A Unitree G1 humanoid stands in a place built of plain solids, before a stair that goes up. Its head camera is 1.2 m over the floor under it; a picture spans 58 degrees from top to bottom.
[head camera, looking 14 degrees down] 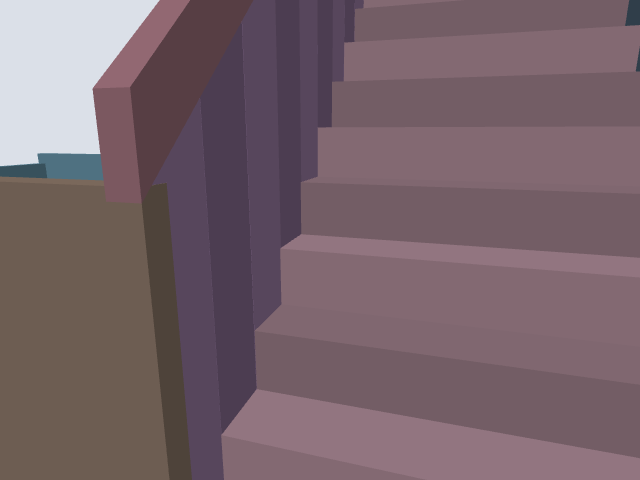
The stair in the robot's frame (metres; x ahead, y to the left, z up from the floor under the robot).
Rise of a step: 0.20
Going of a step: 0.22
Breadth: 1.25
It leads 17 degrees to the right of straight ahead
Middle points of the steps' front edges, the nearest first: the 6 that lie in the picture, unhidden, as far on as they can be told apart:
1.04 -0.40 0.61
1.25 -0.46 0.81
1.46 -0.53 1.02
1.68 -0.59 1.22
1.89 -0.65 1.42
2.11 -0.72 1.63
